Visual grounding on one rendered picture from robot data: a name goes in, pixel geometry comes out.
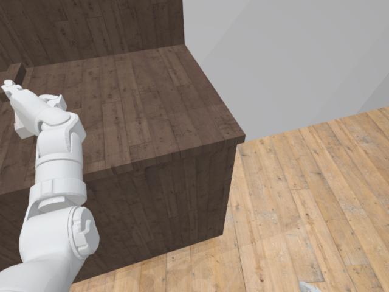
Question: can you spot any tap lever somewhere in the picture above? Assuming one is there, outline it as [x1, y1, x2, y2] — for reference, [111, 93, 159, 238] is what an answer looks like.
[14, 113, 34, 139]

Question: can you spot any counter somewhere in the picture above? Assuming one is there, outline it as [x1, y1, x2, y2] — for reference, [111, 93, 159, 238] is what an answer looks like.
[0, 0, 246, 284]

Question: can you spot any left robot forearm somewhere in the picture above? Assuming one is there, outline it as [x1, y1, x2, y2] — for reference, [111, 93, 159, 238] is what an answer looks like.
[19, 107, 87, 263]

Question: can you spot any robot left hand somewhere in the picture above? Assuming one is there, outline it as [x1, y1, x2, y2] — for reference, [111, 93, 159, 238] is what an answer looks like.
[1, 80, 67, 136]

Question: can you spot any robot left upper arm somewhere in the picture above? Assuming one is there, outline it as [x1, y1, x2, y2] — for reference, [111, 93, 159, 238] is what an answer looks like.
[0, 206, 100, 292]

